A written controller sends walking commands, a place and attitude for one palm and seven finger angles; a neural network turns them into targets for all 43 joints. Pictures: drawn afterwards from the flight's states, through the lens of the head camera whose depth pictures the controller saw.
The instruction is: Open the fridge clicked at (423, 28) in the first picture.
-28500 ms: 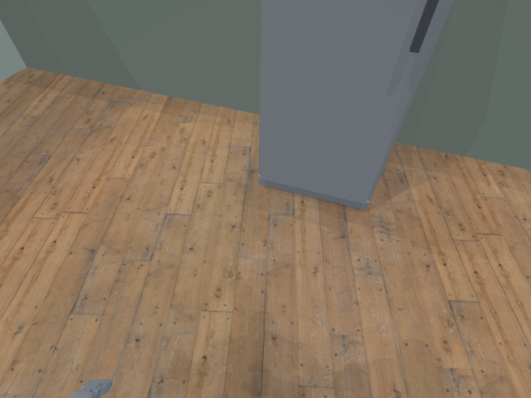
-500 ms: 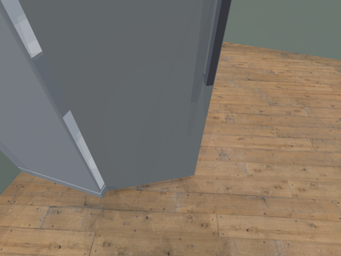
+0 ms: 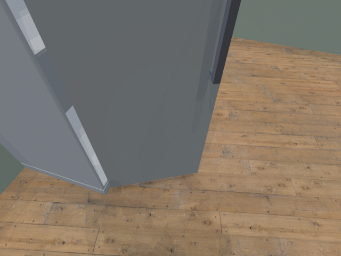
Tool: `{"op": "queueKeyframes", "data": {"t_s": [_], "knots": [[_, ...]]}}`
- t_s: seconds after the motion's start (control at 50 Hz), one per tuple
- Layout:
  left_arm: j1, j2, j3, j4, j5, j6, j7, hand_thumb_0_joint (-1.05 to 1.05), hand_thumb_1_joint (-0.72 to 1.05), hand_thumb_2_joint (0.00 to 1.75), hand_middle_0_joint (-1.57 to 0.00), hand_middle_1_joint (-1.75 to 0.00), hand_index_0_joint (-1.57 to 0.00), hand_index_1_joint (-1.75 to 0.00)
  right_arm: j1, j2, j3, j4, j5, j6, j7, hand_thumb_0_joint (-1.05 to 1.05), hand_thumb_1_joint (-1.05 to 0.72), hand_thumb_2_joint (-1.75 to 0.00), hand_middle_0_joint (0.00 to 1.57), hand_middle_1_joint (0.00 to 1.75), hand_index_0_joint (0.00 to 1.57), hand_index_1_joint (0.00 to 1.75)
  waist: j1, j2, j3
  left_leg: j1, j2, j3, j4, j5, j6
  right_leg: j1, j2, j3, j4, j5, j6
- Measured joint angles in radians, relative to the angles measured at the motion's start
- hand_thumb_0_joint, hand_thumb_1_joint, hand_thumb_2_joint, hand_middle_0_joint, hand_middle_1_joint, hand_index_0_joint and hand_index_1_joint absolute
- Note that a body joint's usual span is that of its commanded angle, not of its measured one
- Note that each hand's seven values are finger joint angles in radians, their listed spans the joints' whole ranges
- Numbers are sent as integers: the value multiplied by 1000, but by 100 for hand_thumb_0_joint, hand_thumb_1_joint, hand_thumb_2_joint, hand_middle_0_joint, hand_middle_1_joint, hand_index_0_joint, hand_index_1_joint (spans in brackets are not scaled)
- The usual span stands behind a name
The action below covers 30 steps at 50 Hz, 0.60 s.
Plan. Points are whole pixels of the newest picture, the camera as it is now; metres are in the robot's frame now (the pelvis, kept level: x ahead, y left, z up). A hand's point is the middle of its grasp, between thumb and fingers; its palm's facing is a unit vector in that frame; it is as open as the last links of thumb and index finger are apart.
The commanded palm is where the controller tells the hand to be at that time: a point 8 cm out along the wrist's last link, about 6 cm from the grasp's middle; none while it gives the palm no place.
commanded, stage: look to check the result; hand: right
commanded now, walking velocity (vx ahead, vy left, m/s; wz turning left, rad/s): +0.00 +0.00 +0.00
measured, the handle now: (225, 19) +0.65 -0.10 +0.24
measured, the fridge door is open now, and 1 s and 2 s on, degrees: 61 61 61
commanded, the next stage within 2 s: stand and wait in 0.32 s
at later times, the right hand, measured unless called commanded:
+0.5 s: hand out of the picture +0.01 -0.16 -0.17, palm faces +0.02 +0.98 -0.19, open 7.4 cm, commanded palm none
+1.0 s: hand out of the picture +0.02 -0.16 -0.17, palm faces +0.02 +0.98 -0.21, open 7.4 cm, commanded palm none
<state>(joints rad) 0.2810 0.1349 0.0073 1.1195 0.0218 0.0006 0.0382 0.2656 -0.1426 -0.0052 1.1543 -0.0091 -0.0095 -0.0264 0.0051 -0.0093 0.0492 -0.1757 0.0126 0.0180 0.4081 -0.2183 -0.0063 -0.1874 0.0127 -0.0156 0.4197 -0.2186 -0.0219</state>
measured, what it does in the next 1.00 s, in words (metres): stands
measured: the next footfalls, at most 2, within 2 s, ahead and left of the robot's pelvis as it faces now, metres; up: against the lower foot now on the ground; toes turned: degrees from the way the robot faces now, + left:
none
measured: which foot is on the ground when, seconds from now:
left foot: down 0.00-1.00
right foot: down 0.00-1.00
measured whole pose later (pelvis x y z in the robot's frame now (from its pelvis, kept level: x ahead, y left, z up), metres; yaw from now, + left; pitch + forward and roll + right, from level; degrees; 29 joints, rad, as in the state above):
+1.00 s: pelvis +0.01 +0.02 +0.00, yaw +0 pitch -1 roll +0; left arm 0.23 0.17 0.01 1.14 0.02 0.00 0.04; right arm 0.22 -0.17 -0.01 1.15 -0.01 -0.02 -0.02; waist 0.01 -0.01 0.05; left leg -0.14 -0.02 0.03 0.37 -0.21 0.02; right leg -0.16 -0.02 0.00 0.38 -0.21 0.01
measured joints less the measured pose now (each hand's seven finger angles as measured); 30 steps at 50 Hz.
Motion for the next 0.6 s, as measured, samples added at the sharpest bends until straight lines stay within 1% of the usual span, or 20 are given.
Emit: {"op": "queueKeyframes", "data": {"t_s": [0.26,0.6], "knots": [[-14,6,-1,6,0,-2,2,0,91,90,-20,-30,-20,-30,-13,4,-1,-1,0,-3,1,1,-91,-89,20,29,20,30,0,-1,-2,11,-9,6,-8,-2,10,11,-9,6,-10,0,11],[-25,18,-1,11,2,-1,1,0,91,90,-20,-30,-20,-30,-29,-13,-4,-4,1,-5,3,1,-91,-89,20,29,20,30,2,-3,0,19,-20,10,-19,0,22,20,-20,10,-22,4,23]]}}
